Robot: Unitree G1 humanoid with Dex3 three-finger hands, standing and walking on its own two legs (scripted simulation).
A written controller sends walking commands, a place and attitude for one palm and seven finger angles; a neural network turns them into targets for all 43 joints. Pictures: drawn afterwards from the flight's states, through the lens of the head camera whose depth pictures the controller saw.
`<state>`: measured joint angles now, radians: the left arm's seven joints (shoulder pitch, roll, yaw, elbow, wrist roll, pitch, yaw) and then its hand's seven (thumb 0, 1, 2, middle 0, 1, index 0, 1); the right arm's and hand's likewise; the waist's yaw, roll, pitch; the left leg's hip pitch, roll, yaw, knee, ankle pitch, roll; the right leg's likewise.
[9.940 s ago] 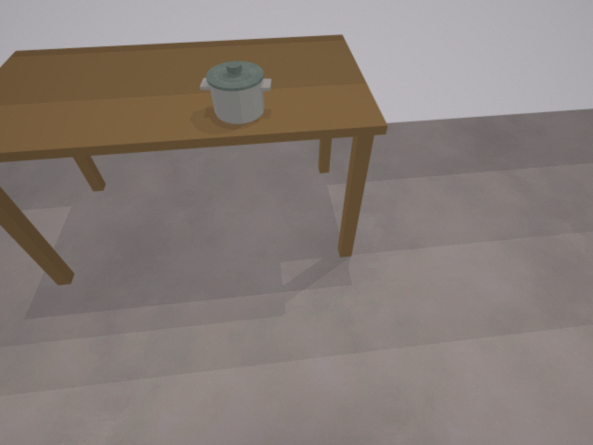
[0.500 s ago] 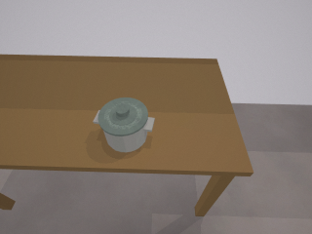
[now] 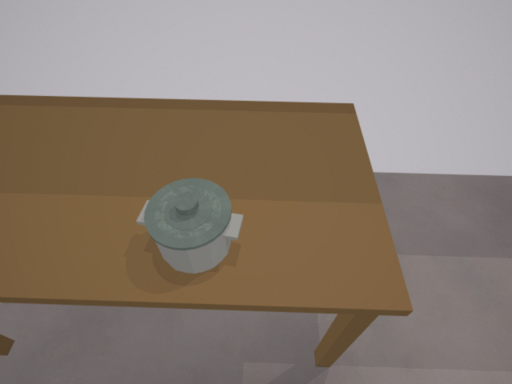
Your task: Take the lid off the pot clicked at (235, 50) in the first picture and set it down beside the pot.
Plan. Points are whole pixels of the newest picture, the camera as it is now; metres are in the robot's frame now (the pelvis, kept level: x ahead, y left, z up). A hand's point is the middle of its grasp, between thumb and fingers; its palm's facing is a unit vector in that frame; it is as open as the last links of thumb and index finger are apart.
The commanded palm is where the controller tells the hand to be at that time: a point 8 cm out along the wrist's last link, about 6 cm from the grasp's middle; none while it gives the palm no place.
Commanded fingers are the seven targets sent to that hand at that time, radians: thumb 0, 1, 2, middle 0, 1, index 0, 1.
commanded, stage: come to a stop and stand still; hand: left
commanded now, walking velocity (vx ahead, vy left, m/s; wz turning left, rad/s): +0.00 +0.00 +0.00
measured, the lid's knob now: (186, 203) +0.40 +0.15 +0.03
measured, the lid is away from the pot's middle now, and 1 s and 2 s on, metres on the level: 0.00 0.00 0.00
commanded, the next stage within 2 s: look again from close up in 0.22 s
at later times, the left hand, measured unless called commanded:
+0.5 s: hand out of the picture +0.02 +0.17 -0.17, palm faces +0.02 -0.98 -0.22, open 7.3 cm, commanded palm none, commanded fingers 0.00 0.90 0.90 -0.20 -0.30 -0.20 -0.30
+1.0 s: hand out of the picture -0.01 +0.18 -0.17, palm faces +0.02 -0.98 -0.19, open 7.3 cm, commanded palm none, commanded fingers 0.00 0.90 0.90 -0.20 -0.30 -0.20 -0.30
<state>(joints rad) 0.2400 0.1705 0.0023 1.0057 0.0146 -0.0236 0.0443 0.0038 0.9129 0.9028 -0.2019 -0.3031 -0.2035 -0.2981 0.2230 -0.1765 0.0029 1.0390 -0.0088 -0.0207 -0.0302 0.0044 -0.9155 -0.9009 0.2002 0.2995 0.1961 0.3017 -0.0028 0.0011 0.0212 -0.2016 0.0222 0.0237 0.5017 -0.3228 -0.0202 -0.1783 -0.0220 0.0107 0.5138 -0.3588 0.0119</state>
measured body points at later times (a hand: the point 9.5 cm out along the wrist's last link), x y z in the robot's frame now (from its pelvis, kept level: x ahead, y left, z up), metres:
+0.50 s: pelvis +0.00 -0.01 +0.00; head +0.03 +0.00 +0.45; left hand +0.02 +0.23 -0.15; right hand +0.03 -0.24 -0.15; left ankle -0.04 +0.13 -0.73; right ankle -0.06 -0.13 -0.73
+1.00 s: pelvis -0.02 +0.01 +0.01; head +0.01 +0.02 +0.45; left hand -0.01 +0.23 -0.16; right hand -0.01 -0.22 -0.15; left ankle -0.04 +0.13 -0.73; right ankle -0.06 -0.13 -0.73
